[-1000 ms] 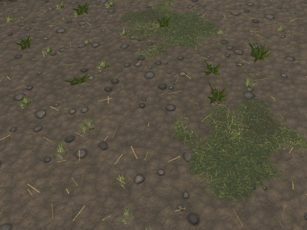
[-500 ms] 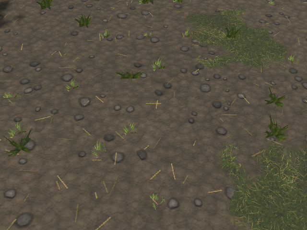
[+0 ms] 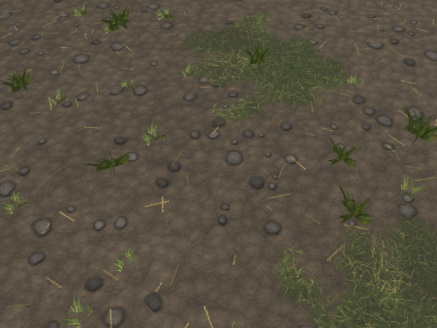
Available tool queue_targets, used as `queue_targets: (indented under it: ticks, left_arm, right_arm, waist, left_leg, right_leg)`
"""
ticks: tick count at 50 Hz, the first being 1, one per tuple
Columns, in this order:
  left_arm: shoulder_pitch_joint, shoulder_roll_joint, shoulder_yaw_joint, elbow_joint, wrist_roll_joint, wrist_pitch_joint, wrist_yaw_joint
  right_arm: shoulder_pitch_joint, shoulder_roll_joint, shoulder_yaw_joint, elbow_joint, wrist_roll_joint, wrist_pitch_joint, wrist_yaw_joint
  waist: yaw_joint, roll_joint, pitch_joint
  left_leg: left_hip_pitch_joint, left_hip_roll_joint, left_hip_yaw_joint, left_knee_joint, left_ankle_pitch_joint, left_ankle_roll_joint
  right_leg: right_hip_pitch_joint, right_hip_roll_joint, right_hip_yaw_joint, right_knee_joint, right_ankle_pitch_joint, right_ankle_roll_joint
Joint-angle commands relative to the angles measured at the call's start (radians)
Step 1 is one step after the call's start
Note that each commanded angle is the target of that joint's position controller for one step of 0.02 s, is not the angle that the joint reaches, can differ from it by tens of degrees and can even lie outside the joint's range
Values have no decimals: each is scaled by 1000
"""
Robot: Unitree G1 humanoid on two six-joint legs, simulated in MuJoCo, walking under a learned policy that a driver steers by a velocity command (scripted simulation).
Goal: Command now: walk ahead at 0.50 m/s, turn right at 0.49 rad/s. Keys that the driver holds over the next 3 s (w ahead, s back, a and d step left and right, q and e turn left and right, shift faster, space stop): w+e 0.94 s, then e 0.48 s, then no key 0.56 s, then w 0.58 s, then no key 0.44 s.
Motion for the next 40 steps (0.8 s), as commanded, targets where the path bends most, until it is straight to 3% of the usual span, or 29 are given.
queue_targets:
  ticks: [1,5,8,13,15,17,18,19,20,21,22,23,24,26,29,34,38,40]
  left_arm:
    - [47,119,27,-40,-6,-28,6]
    - [106,145,36,-32,-10,-31,9]
    - [161,149,41,-25,-12,-27,11]
    - [214,162,46,-29,7,-20,23]
    - [174,176,50,-46,11,-20,31]
    - [114,192,51,-63,11,-26,27]
    - [105,171,44,-65,0,-34,17]
    - [120,84,19,-96,-10,-45,14]
    - [240,41,9,-129,-26,-38,12]
    - [202,127,17,-83,8,-16,24]
    - [124,133,21,-87,15,-12,12]
    - [93,112,17,-94,14,-9,3]
    - [75,103,17,-97,24,0,-7]
    - [79,86,13,-100,29,20,-22]
    - [3,69,7,-135,30,31,-36]
    - [-162,39,-12,-194,27,26,-52]
    - [-284,23,-27,-239,30,21,-67]
    - [-304,30,-27,-252,35,21,-65]
  right_arm:
    - [72,-89,-17,-56,-16,30,5]
    - [-86,-88,-15,-117,-10,38,9]
    - [-185,-84,-11,-148,-3,36,14]
    - [-303,-94,-4,-199,8,18,19]
    - [-258,-117,-9,-196,12,10,16]
    - [-87,-159,-28,-148,15,-2,2]
    - [43,-197,-43,-121,5,-16,-12]
    - [213,-271,-61,-118,-18,-20,-31]
    - [159,-344,-81,-120,-19,0,-32]
    - [95,-237,-69,-131,-6,11,-25]
    - [45,-155,-49,-139,3,11,-20]
    - [20,-124,-41,-132,1,10,-16]
    - [30,-116,-38,-119,3,5,-18]
    - [56,-115,-39,-95,15,-13,-14]
    - [85,-125,-47,-74,26,-30,-5]
    - [119,-125,-52,-39,23,-25,-3]
    - [164,-154,-61,-11,24,-20,-10]
    - [188,-167,-64,7,22,-9,-16]
  waist:
    - [-34,-19,-58]
    - [10,-47,-16]
    - [57,-69,-26]
    - [102,-88,-31]
    - [64,-102,-39]
    - [-20,-98,-101]
    - [-88,-36,-180]
    - [-138,91,-344]
    - [-38,339,-392]
    - [-28,120,-250]
    - [-33,19,-142]
    - [-17,9,-91]
    - [-12,52,-67]
    - [2,96,-64]
    - [4,85,-55]
    - [-20,71,-10]
    - [-51,68,19]
    - [-53,66,20]
  left_leg:
    - [-107,59,-22,-80,22,-38]
    - [-191,68,7,-296,187,-81]
    - [-216,47,6,-440,299,-89]
    - [-204,-4,5,-592,288,-71]
    - [-92,-21,-14,-668,238,-48]
    - [163,-64,0,-737,167,-14]
    - [364,-2,-49,-788,172,19]
    - [593,260,-306,-817,-65,68]
    - [727,439,-773,-955,-135,178]
    - [607,402,-723,-950,-247,171]
    - [482,343,-542,-962,-167,147]
    - [402,293,-402,-984,-7,128]
    - [359,255,-300,-997,102,113]
    - [326,222,-185,-1015,261,106]
    - [348,231,-82,-1044,389,125]
    - [366,194,84,-1063,470,115]
    - [414,214,156,-1052,513,96]
    - [476,229,187,-1001,631,84]
  right_leg:
    - [73,-274,336,-252,242,-165]
    - [75,-230,313,-284,205,-131]
    - [154,-214,320,-249,238,-93]
    - [270,-238,380,-154,376,-82]
    - [261,-253,415,-112,400,-52]
    - [203,-222,415,28,507,-12]
    - [134,-157,360,223,462,15]
    - [15,-97,260,510,142,33]
    - [-282,30,155,712,-416,60]
    - [-369,-81,156,795,-329,52]
    - [-350,-110,146,770,-229,57]
    - [-326,-139,135,733,-179,68]
    - [-310,-162,125,707,-163,77]
    - [-288,-171,106,701,-139,90]
    - [-367,-187,96,689,-71,102]
    - [-408,-195,40,475,98,114]
    - [-338,-188,-38,260,123,78]
    - [-309,-166,-72,199,58,48]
